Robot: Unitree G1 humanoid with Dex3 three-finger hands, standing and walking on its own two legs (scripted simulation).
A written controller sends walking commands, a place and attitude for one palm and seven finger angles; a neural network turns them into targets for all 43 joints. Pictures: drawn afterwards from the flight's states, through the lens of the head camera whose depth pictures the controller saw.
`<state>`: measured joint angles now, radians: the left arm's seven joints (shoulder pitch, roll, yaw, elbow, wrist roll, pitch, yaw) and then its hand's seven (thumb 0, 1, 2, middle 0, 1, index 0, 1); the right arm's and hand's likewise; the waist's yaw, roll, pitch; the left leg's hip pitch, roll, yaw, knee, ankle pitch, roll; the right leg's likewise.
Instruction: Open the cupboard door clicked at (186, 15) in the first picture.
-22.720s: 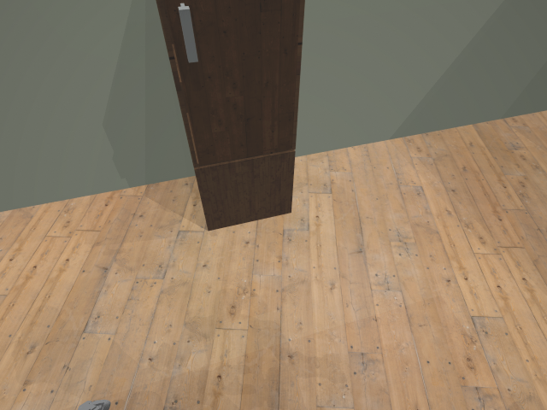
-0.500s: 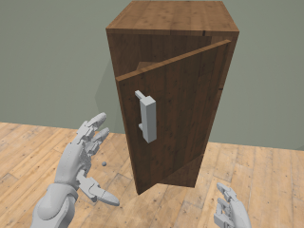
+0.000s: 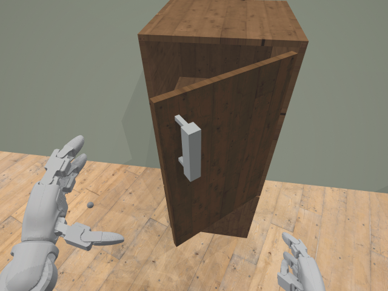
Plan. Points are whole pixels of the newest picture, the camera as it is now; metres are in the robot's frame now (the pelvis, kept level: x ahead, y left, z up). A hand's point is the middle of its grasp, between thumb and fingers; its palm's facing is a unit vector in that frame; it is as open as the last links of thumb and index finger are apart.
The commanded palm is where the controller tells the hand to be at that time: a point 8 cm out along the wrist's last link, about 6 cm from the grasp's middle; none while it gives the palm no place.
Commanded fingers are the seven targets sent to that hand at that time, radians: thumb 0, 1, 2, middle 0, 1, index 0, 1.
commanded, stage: draw the hand back to the body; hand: left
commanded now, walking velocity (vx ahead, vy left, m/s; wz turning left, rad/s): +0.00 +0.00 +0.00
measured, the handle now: (186, 147) +0.36 +0.06 +0.14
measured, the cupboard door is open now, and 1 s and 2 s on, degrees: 42 42 42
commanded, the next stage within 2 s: step back with the hand held close in 0.94 s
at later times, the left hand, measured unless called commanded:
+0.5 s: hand (58, 192) +0.21 +0.25 +0.17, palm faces +0.40 -0.83 -0.40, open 9.8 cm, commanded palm +0.16 +0.30 +0.18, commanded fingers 0.00 0.83 0.87 -0.20 -0.30 -0.20 -0.30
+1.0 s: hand (51, 193) +0.21 +0.26 +0.16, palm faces +0.44 -0.81 -0.39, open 7.4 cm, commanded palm +0.16 +0.30 +0.18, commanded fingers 0.00 0.90 0.90 -0.20 -0.30 -0.20 -0.30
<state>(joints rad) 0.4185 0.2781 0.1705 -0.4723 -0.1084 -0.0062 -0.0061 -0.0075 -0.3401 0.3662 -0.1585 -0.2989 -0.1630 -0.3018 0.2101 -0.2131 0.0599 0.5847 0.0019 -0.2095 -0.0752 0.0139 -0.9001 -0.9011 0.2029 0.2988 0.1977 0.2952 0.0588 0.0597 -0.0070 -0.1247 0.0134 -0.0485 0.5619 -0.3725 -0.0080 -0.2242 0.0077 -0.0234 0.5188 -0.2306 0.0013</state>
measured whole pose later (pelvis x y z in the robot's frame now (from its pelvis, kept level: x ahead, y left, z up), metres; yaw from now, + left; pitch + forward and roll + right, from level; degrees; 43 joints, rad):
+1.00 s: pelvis +0.01 +0.00 +0.01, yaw -1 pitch -4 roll -1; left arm 0.44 0.32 0.33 -0.37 -0.04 -0.14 0.10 0.02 0.89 0.90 -0.21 -0.30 -0.21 -0.30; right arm 0.19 -0.21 0.01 0.66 -0.01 -0.15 -0.07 0.01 -0.90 -0.90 0.20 0.30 0.20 0.30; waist 0.07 0.06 0.03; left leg -0.01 0.01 -0.02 0.40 -0.31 0.00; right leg -0.13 0.01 0.00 0.38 -0.17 0.01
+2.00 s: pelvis -0.12 +0.02 -0.02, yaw +0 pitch -2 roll +2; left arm 0.44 0.39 0.49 -0.49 0.01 -0.32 0.15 0.02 0.89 0.90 -0.21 -0.30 -0.22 -0.30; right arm 0.22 -0.22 -0.02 0.60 -0.01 -0.12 -0.05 0.01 -0.90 -0.90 0.21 0.30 0.20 0.30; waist -0.01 -0.04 0.08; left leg -0.44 -0.03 0.04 0.78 -0.42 0.03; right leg -0.51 -0.02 0.09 0.65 -0.11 0.04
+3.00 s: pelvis -0.29 +0.02 -0.01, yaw -4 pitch -2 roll +0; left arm 0.50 0.38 0.41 -0.46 -0.01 -0.22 0.16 0.02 0.89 0.90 -0.21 -0.30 -0.22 -0.30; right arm 0.28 -0.20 0.00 0.65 -0.02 -0.12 -0.08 0.01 -0.90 -0.90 0.21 0.30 0.20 0.30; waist -0.03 -0.04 -0.03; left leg -0.29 0.02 0.06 0.60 -0.28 0.02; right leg -0.31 0.02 -0.02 0.66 -0.36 -0.03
